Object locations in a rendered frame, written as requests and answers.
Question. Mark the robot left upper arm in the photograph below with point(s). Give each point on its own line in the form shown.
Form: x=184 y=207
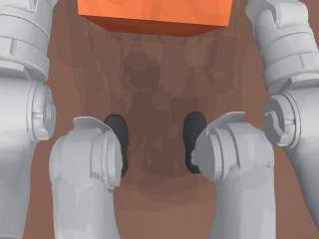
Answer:
x=27 y=115

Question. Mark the robot right upper arm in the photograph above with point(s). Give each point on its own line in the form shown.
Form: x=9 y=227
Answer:
x=291 y=120

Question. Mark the robot right shin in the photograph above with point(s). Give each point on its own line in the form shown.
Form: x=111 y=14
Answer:
x=231 y=117

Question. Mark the right robot thigh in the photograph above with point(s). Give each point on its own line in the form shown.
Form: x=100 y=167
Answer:
x=234 y=159

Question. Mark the robot left forearm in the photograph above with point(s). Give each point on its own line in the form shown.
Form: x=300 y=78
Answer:
x=25 y=31

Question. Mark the carton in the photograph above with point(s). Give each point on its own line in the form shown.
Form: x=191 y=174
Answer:
x=177 y=18

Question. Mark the robot right forearm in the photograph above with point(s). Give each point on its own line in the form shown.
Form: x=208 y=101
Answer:
x=286 y=44

